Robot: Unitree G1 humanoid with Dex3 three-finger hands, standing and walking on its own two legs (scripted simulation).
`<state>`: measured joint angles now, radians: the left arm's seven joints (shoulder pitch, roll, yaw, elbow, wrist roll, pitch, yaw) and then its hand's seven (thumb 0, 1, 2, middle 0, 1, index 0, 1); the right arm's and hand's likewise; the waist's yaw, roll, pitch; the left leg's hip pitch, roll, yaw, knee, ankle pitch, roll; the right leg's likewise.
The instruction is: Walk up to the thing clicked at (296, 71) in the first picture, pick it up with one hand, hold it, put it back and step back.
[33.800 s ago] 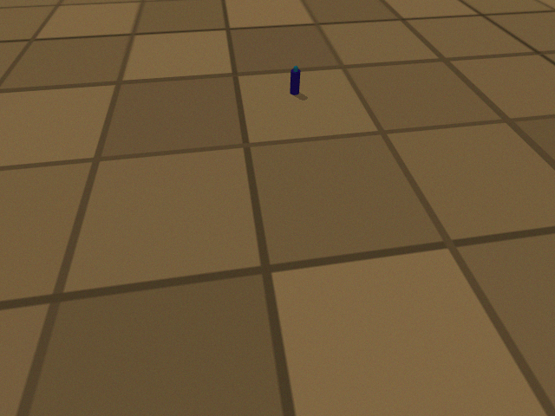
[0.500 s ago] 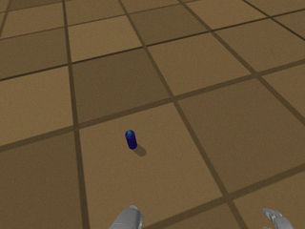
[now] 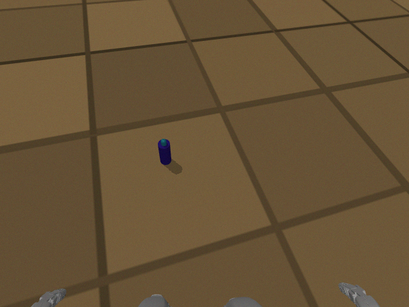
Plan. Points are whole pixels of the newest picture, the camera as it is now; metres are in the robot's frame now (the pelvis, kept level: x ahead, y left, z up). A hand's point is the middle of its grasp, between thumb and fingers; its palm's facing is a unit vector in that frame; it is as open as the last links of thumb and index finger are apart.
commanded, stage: step back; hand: left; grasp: from the side
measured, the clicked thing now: (164, 150) +0.90 +0.19 -0.66
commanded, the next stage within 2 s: stand in 1.28 s
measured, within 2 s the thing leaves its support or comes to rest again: neither
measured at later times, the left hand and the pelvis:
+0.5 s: hand out of the picture -0.08 +0.27 -0.13, palm faces +0.08 -0.90 -0.44, open 7.4 cm; pelvis -0.12 -0.02 +0.00, yaw +3 degrees
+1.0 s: hand out of the picture -0.07 +0.25 -0.14, palm faces +0.10 -0.91 -0.40, open 7.4 cm; pelvis -0.09 -0.02 +0.00, yaw +5 degrees
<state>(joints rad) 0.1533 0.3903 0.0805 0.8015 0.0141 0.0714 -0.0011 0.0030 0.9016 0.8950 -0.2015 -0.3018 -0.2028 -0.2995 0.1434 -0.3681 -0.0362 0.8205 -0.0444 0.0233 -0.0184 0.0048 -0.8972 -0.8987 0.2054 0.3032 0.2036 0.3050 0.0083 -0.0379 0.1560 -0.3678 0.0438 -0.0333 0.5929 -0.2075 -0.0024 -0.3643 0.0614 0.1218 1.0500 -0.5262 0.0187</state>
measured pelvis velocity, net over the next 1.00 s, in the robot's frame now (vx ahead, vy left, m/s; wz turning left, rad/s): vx -0.09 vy -0.02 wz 0.09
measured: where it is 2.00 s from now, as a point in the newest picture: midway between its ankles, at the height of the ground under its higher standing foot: outside the picture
